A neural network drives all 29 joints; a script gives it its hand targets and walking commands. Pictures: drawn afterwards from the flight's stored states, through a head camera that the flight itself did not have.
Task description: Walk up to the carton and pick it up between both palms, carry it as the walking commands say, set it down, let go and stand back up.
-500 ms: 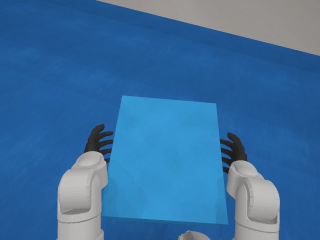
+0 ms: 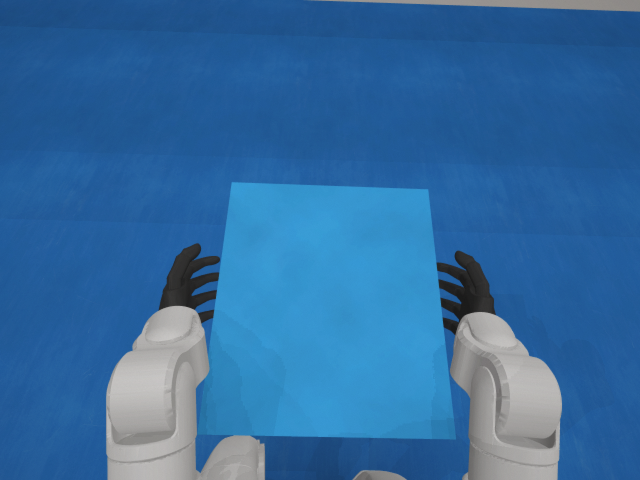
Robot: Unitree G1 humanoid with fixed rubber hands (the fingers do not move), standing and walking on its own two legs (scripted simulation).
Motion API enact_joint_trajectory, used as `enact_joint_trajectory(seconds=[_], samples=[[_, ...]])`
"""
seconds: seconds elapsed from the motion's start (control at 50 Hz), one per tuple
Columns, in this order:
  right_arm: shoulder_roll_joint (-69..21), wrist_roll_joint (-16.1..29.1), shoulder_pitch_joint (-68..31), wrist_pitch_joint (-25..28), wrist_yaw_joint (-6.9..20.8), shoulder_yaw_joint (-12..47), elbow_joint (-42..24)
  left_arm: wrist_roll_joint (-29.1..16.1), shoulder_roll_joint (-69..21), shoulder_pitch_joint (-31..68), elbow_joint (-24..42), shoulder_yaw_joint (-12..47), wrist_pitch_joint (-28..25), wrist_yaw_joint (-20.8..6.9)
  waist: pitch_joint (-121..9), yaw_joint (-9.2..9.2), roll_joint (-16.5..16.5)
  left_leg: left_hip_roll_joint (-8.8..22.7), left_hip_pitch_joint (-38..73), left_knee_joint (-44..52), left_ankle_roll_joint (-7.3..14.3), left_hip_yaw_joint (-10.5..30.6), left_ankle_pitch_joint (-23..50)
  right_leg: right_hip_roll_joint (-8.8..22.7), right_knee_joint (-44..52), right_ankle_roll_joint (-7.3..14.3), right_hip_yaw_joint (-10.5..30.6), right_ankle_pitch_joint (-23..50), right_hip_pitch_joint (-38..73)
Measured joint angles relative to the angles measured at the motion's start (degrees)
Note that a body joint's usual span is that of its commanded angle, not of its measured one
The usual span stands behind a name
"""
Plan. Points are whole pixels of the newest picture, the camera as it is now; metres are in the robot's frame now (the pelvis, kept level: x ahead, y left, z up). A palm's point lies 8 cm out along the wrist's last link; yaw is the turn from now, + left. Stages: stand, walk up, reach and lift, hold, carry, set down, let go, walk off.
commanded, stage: carry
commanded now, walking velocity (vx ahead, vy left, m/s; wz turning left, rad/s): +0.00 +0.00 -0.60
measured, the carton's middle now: (325, 316) +0.30 +0.00 +0.00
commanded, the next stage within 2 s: none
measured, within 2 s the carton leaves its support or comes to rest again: neither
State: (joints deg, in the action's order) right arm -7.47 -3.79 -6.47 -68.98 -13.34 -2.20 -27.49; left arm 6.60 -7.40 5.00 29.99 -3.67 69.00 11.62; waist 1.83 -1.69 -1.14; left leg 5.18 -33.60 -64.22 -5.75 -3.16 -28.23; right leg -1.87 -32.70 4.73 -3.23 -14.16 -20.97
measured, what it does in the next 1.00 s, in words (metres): steps on the spot, turning right: left foot, then right foot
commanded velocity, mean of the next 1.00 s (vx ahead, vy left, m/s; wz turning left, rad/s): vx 0.00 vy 0.00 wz -0.16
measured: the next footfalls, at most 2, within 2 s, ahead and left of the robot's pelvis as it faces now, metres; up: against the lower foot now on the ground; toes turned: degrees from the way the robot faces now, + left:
left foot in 0.18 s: +0.05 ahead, +0.13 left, +0.00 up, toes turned +1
right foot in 0.56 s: -0.01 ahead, -0.11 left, +0.00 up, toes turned -24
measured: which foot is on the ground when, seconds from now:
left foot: up 0.00-0.16, down 0.18-0.56, up 0.58-0.86, down 0.88-1.00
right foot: down 0.00-0.18, up 0.20-0.54, down 0.56-1.00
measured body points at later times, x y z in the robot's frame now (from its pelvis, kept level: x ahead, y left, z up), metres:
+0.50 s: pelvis -0.02 +0.02 +0.00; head +0.00 +0.04 +0.45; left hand +0.29 +0.10 +0.09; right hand +0.19 -0.21 +0.09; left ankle +0.01 +0.13 -0.73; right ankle -0.05 -0.10 -0.70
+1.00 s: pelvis -0.07 +0.00 +0.00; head -0.09 +0.02 +0.45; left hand +0.22 +0.08 +0.09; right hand +0.13 -0.22 +0.10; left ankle -0.04 +0.10 -0.73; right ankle -0.05 -0.09 -0.73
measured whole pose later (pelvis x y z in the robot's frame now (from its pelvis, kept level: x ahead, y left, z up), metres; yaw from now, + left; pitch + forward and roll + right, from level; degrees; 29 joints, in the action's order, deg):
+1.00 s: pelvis -0.07 +0.00 +0.00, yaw -19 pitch +1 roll +0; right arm -7.4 -6.2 -5.9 -71.1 -11.1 -2.1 -22.5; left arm 7.5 -7.3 4.2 26.5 -3.5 72.1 12.0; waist -6.1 0.8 -2.6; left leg 0.6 -16.6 -32.5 1.4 -5.1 -17.0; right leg 0.2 -31.7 3.4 -6.6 -12.0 -21.1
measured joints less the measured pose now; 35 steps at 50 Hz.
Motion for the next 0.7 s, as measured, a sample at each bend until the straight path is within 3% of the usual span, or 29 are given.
enact_joint_trajectory(seconds=[0.12,0.18,0.2,0.24,0.3,0.34,0.46,0.5,0.54,0.58,0.64,0.7], samples=[[0.0,-0.6,0.0,-0.4,0.6,0.2,0.4,0.2,0.0,-0.4,0.4,0.1,0.8,0.2,-2.9,1.27,-1.1,-3.1,7.2,14.5,1.9,-0.7,2.7,-0.6,0.9,-1.1,3.4,1.0,0.1],[0.0,-0.9,-0.1,-0.9,1.2,-0.2,1.0,0.4,0.0,-0.1,0.0,0.4,1.8,0.4,-4.8,1.90,-1.4,-3.6,15.4,29.3,2.5,-2.8,7.5,-1.8,-0.8,-2.0,5.0,0.5,-0.8],[0.0,-1.0,-0.3,-0.8,1.4,-0.2,1.6,0.6,0.0,0.3,-0.3,0.2,2.1,0.5,-5.2,1.99,-2.0,-3.6,16.4,31.5,4.4,-3.9,11.5,-1.7,-3.3,-2.3,5.3,-1.4,-1.8],[0.0,-1.2,-0.3,-0.3,1.6,0.1,3.5,0.7,0.0,0.5,-1.1,-0.4,2.6,0.5,-5.3,2.82,-2.3,-2.6,16.3,29.5,7.0,-6.1,10.7,-1.1,-14.5,-3.9,3.9,-10.4,-5.7],[0.0,-1.3,0.5,-0.7,1.9,-0.2,4.4,0.8,0.0,1.0,-2.3,-0.3,4.0,0.8,-4.6,3.69,-1.6,-0.5,18.1,30.3,7.6,-8.6,9.4,0.7,-29.6,-6.1,1.1,-11.6,-10.2],[0.0,-1.4,1.0,-0.8,1.9,-0.6,3.8,0.6,0.0,1.7,-2.9,0.1,4.1,1.0,-3.6,3.72,-0.9,1.0,18.8,31.4,7.1,-9.7,10.1,2.1,-32.1,-7.0,0.2,-9.6,-10.9],[0.0,-1.2,0.6,-0.4,2.0,-1.7,0.9,0.3,-0.2,3.2,-1.8,0.8,3.1,1.2,-2.3,2.37,0.9,5.1,16.6,30.3,6.1,-11.7,10.6,2.8,-20.7,-7.5,-0.7,-8.1,-7.6],[0.0,-1.2,0.3,-0.4,1.9,-1.6,0.5,0.3,-0.2,3.4,-1.4,0.7,2.9,1.1,-2.7,1.75,1.3,6.0,15.3,29.2,5.5,-12.0,10.4,2.2,-14.1,-7.0,-1.4,-7.1,-4.9],[0.0,-1.3,0.1,-0.7,1.8,-1.5,0.2,0.3,-0.2,3.4,-1.3,0.5,2.8,0.9,-3.3,1.47,1.4,6.5,14.0,27.2,4.7,-12.2,9.8,1.9,-3.0,-6.4,-2.9,-1.0,-0.1],[0.0,-1.5,-0.4,-0.7,1.8,-2.0,0.8,0.5,-0.3,3.2,-2.5,0.7,1.8,0.6,-3.5,1.47,2.8,7.2,12.3,23.4,3.5,-10.7,7.7,1.0,0.6,-3.3,-3.9,0.3,1.4],[0.0,-1.7,-0.2,-1.8,1.4,-1.9,1.8,0.4,-0.2,2.5,-4.4,0.7,1.5,0.3,-3.6,0.85,2.6,3.3,8.9,14.1,2.9,-5.1,-2.3,1.3,-0.9,-1.5,-3.3,-1.3,0.3],[0.0,-1.6,0.2,-2.2,1.1,-1.1,2.2,0.6,-0.1,1.1,-4.1,0.5,1.6,-0.1,-3.9,0.00,1.4,-0.3,6.5,7.7,3.8,-2.5,-1.9,2.1,0.8,-1.2,-3.0,0.0,0.5]])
